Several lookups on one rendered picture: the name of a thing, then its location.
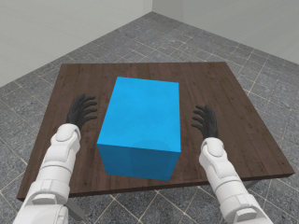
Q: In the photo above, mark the carton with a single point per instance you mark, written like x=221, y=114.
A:
x=140, y=135

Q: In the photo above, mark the robot right forearm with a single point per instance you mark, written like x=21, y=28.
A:
x=237, y=204

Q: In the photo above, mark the left robot upper arm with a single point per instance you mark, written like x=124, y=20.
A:
x=43, y=214

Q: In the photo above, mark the robot left hand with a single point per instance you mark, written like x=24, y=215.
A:
x=76, y=114

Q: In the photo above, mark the robot left forearm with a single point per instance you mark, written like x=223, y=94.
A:
x=52, y=182

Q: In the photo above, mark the table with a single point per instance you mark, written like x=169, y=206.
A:
x=249, y=145

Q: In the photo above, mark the robot right hand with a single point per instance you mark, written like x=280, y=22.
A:
x=209, y=122

